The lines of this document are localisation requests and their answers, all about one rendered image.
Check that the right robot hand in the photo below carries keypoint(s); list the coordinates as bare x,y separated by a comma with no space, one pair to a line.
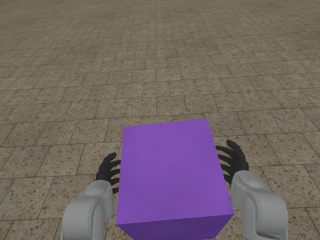
237,161

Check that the robot right forearm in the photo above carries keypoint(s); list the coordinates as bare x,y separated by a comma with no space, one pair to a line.
264,213

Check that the robot left forearm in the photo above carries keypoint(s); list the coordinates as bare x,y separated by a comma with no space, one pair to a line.
84,217

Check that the carton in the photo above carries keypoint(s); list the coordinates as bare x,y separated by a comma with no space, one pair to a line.
171,184

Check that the left robot hand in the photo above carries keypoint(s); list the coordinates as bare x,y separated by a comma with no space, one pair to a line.
104,172

